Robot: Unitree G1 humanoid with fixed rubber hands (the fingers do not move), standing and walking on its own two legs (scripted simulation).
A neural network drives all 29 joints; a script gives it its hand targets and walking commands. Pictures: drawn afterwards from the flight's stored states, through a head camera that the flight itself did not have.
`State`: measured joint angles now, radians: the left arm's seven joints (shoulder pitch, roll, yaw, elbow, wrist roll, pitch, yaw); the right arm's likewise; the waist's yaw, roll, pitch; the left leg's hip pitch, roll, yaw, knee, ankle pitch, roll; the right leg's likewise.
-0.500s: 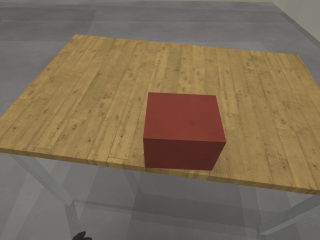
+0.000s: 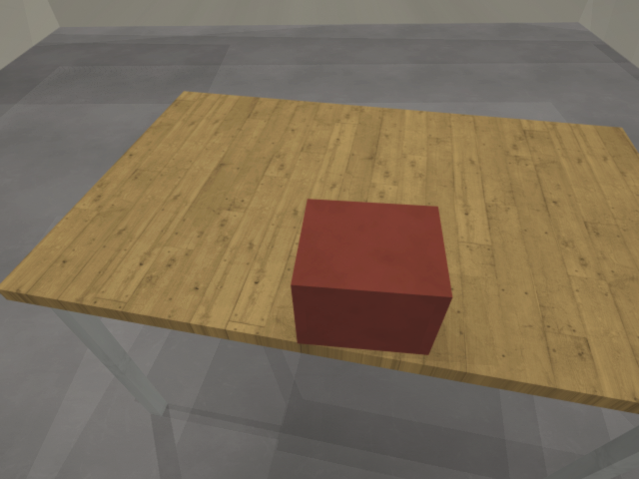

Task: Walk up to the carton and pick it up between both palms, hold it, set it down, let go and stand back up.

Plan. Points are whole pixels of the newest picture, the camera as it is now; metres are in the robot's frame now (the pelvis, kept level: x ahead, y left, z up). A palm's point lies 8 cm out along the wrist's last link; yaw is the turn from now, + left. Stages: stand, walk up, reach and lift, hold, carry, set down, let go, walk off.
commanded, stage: walk up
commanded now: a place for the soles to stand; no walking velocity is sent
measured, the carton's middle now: (366, 275) +0.42 -0.05 +0.00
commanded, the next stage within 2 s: reach and lift in 1.06 s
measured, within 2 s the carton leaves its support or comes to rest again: neither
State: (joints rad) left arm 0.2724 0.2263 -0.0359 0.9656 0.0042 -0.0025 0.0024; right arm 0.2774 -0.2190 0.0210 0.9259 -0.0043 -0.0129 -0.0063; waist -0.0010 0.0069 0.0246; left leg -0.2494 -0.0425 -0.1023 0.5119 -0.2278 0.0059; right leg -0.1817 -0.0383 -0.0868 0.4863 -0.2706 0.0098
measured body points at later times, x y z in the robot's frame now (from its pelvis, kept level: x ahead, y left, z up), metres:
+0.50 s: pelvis +0.00 +0.01 +0.00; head +0.00 +0.01 +0.45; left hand +0.05 +0.27 -0.14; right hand +0.09 -0.24 -0.14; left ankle +0.03 +0.12 -0.74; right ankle +0.00 -0.12 -0.74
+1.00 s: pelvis -0.01 +0.00 +0.00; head +0.01 +0.00 +0.44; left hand +0.01 +0.27 -0.15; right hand +0.08 -0.25 -0.15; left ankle +0.03 +0.12 -0.74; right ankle +0.00 -0.12 -0.74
